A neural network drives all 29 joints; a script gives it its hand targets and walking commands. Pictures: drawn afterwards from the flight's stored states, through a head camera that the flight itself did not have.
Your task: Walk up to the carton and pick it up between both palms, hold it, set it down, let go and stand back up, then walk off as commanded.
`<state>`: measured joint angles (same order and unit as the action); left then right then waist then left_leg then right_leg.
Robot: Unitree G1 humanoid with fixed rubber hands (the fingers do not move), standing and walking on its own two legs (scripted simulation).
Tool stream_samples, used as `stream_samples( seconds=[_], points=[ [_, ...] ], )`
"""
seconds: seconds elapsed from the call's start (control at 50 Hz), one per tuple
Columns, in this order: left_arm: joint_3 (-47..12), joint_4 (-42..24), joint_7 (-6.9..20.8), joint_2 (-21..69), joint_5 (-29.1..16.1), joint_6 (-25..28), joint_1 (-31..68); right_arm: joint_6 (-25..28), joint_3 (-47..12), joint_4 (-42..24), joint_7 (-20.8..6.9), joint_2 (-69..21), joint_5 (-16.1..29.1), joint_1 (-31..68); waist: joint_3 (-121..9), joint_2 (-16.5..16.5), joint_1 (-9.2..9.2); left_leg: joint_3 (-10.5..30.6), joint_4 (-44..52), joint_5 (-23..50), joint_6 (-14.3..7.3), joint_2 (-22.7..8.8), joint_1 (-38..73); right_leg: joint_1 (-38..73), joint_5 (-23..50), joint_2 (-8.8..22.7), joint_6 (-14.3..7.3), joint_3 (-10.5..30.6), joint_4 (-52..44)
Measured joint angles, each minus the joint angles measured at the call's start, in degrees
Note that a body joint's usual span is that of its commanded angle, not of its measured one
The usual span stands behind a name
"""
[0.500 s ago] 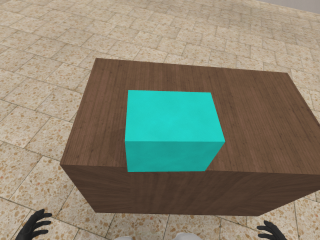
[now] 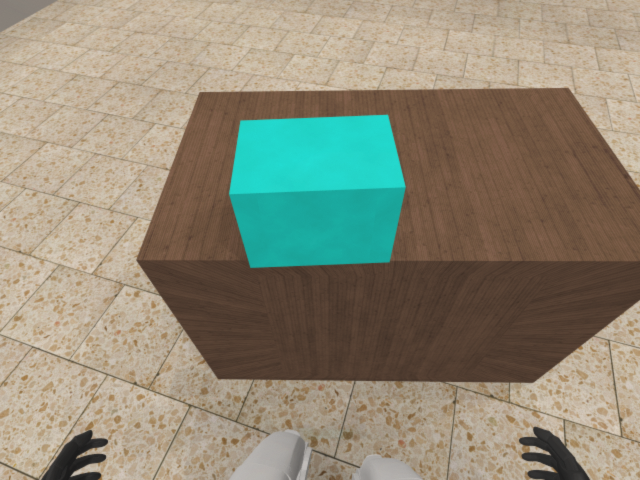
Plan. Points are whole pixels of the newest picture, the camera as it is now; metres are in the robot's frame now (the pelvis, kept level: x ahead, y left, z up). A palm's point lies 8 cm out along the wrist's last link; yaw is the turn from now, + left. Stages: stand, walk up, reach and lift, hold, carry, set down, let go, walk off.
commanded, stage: walk off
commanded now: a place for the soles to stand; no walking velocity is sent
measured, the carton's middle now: (317, 193) +0.56 +0.03 +0.00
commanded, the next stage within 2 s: stand in 1.80 s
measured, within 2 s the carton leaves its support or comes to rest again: neither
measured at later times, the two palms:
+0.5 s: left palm out of the picture -0.03 +0.37 -0.10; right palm out of the picture +0.04 -0.26 -0.06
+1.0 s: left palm out of the picture -0.08 +0.31 -0.05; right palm out of the picture -0.06 -0.32 -0.12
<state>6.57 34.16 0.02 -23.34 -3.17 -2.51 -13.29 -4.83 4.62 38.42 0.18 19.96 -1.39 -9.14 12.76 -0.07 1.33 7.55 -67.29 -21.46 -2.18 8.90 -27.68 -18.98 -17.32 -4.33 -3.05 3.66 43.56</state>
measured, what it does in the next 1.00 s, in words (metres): walks backwards: left foot, then right foot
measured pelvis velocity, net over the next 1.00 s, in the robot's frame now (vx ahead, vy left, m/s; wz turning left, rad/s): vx -0.20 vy -0.03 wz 0.04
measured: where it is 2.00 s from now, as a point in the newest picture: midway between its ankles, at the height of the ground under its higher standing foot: outside the picture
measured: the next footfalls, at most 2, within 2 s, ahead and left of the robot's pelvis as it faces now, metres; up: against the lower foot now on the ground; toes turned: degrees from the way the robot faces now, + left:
left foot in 0.26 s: -0.05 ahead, +0.12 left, +0.00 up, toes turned -2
right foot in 0.76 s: -0.04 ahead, -0.10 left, +0.00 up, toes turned +8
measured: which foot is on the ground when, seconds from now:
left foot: up 0.00-0.24, down 0.26-0.76, up 0.78-1.00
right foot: down 0.00-0.28, up 0.30-0.74, down 0.76-1.00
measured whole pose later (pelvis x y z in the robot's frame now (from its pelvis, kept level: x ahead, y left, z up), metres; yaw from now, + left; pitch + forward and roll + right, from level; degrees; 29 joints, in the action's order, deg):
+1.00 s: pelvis -0.20 -0.03 -0.01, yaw +2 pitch -7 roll +3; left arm 6.6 35.0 -1.4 -23.1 -3.2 -0.3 -9.9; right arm -4.9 5.3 37.7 -0.1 22.4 -1.4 -10.7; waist 13.0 -1.8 0.9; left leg 8.4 -72.9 -24.5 -1.4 9.2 -23.9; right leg -25.1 -14.8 -3.3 -2.6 3.7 46.9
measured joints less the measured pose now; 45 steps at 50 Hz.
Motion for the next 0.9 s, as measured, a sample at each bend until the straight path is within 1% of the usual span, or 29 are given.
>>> stream_samples(
  seconds=[0.06,0.1,0.16,0.2,0.24,0.26,0.28,0.3,0.32,0.34,0.36,0.38,0.42,0.5,0.6,0.66,0.7,0.74,0.76,0.78,0.8,0.84,0.9],
  points=[
    [0.0,-0.01,0.0,-0.11,0.0,0.85,1.94,0.0,0.18,-0.02,0.0,0.77,0.0,-0.42,-0.07,-0.71,-0.05,0.15,-2.2,-0.05,0.01,0.58,2.03,-1.45,1.69,0.3,0.0,-1.2,-0.58],
    [-0.01,0.0,0.0,-0.14,0.0,1.26,3.22,0.0,0.37,-0.02,0.0,1.1,0.0,-0.65,0.12,-1.11,-0.05,0.17,-2.19,-0.45,0.01,-0.02,3.44,-2.45,2.54,0.46,0.0,-2.43,-0.59],
    [-0.02,0.02,0.0,-0.2,0.0,1.16,4.38,-0.01,0.45,-0.03,0.0,1.14,0.0,-0.66,0.76,-1.21,-0.07,0.21,-0.39,-3.19,0.01,-1.61,5.73,-3.66,3.74,0.88,0.01,-4.37,-0.59],
    [-0.02,0.03,0.0,-0.21,0.0,0.79,4.51,-0.01,0.47,-0.05,0.0,1.16,0.0,-0.67,1.05,-1.23,-0.09,0.24,3.87,-5.46,0.01,-3.06,7.63,-4.61,4.58,1.27,0.01,-5.59,-0.6],
    [-0.02,0.04,-0.02,-0.32,0.0,0.12,4.5,-0.01,0.53,-0.06,-0.02,1.18,0.01,-0.71,1.16,-1.24,-0.12,0.28,11.09,-6.52,0.01,-4.77,10.22,-5.75,5.53,1.66,0.15,-6.68,-0.6],
    [-0.02,0.05,-0.07,-0.4,0.0,-0.25,4.48,0.02,0.58,-0.04,-0.07,1.15,0.01,-0.72,1.25,-1.05,-0.09,0.23,14.91,-8.53,0.01,-5.28,11.67,-6.37,6.01,1.9,0.44,-6.94,-0.54],
    [-0.01,0.1,-0.21,-0.52,0.01,-0.59,4.39,0.18,0.47,-0.02,-0.2,1.12,0.0,-0.72,2.1,-0.21,0.0,-0.16,15.39,-8.95,-0.01,-4.73,11.75,-6.51,5.27,2.31,0.48,-6.42,-0.12],
    [-0.01,0.23,-0.39,-0.48,0.01,-0.91,3.85,0.23,0.43,-0.01,-0.28,1.13,0.0,-0.76,2.73,0.38,-0.04,-0.62,15.39,-7.87,-0.07,-4.43,11.78,-6.79,0.82,1.8,0.47,-4.92,1.49],
    [-0.01,0.38,-0.57,-0.41,0.01,-1.28,3.39,0.24,0.43,0.01,-0.28,1.14,-0.02,-1.02,2.99,0.43,-0.09,-0.74,15.43,-6.62,-0.16,-4.68,11.79,-7.45,-3.98,-0.05,0.46,-2.37,5.23],
    [0.0,0.42,-0.85,-0.46,0.01,-1.56,3.05,0.24,0.43,0.0,-0.28,1.14,-0.02,-1.28,2.94,0.46,-0.09,-0.72,15.74,-5.57,-0.22,-5.05,11.78,-8.13,-6.85,-2.19,0.47,0.41,9.69],
    [0.0,0.46,-1.06,-0.62,0.01,-1.66,2.82,0.24,0.43,-0.01,-0.28,1.14,-0.02,-1.32,2.78,0.63,-0.07,-0.74,16.37,-4.66,-0.22,-5.33,11.76,-8.46,-7.68,-3.9,0.47,2.76,13.63],
    [0.0,0.52,-1.17,-0.87,0.01,-1.62,2.69,0.27,0.43,-0.01,-0.28,1.14,-0.02,-1.32,2.54,0.93,-0.04,-0.77,17.19,-3.8,-0.22,-5.44,11.68,-8.48,-7.73,-4.89,0.48,4.45,16.89],
    [0.0,0.55,-1.22,-1.51,0.01,-1.27,2.13,0.45,0.42,-0.05,-0.28,1.13,-0.02,-1.31,1.39,1.49,0.01,-0.88,18.7,-2.26,-0.22,-5.51,10.72,-8.49,-7.76,-5.24,0.49,5.96,21.04],
    [0.0,0.71,-1.3,-3.09,0.01,-0.57,0.14,1.26,0.42,-1.12,-0.28,1.11,-0.02,-1.31,-0.58,1.62,0.03,-1.75,19.75,-0.53,-0.22,-6.48,8.08,-7.89,-7.81,-5.23,0.49,7.11,22.35],
    [-0.01,0.83,-1.38,-3.86,0.0,-0.2,-0.14,1.54,0.42,-1.38,-0.28,1.11,-0.02,-1.32,-0.42,1.62,0.03,-3.53,19.75,0.49,-0.15,-7.32,6.77,-7.63,-8.89,-5.22,0.5,7.06,22.35],
    [-0.01,0.82,-1.38,-3.87,0.0,-0.02,-0.15,1.54,0.41,-1.38,-0.28,1.1,-0.02,-1.32,-0.39,1.64,0.05,-4.83,19.75,0.96,0.06,-7.59,6.47,-7.54,-9.36,-4.53,0.5,5.57,21.16],
    [-0.02,0.8,-1.38,-3.81,0.0,0.2,-0.17,1.5,0.41,-1.39,-0.28,1.09,-0.02,-1.32,-0.42,1.67,0.09,-5.68,19.76,1.3,0.1,-7.69,6.17,-6.71,-9.6,-3.27,0.51,3.73,17.2],
    [-0.02,0.77,-1.38,-3.58,0.0,0.7,-0.33,1.28,0.41,-1.39,-0.28,1.08,-0.02,-1.32,-0.65,1.7,0.12,-6.49,19.53,1.59,0.47,-7.61,5.59,-4.31,-8.74,-1.6,0.51,2.21,8.64],
    [-0.02,0.79,-1.38,-3.42,0.0,1.1,-0.43,1.16,0.43,-1.39,-0.28,1.09,-0.02,-1.3,-0.76,1.55,0.07,-6.74,18.9,1.55,0.76,-7.58,4.99,-3.69,-4.34,-1.19,0.5,2.1,5.23],
    [-0.03,0.81,-1.38,-2.89,0.0,1.48,-0.22,0.92,0.57,-1.31,-0.28,1.09,-0.02,-1.3,-0.07,0.84,-0.12,-6.25,17.84,0.74,0.78,-7.56,4.9,-3.64,-1.02,-1.29,0.5,1.6,5.2],
    [-0.03,0.82,-1.39,-2.04,0.0,1.74,-0.03,0.5,0.6,-1.02,-0.28,1.09,-0.02,-1.32,0.23,0.09,-0.32,-4.9,15.78,-1.31,0.77,-6.79,4.55,-3.63,-0.49,-1.3,0.5,1.09,5.44],
    [-0.02,0.84,-1.39,-0.7,0.0,1.87,0.0,-0.05,0.6,-0.88,-0.28,1.11,-0.02,-1.31,0.23,-0.55,-0.32,-2.17,9.34,-2.94,0.77,-4.0,3.88,-3.63,-0.69,-0.92,0.46,1.16,5.24],
    [-0.01,0.82,-1.38,0.13,0.0,1.7,0.7,-0.06,0.6,-0.72,-0.28,1.37,-0.02,-1.36,0.22,-0.91,-0.35,0.04,0.32,-2.97,0.78,-0.77,3.84,-3.89,0.08,-0.1,0.46,1.41,4.31]
  ],
)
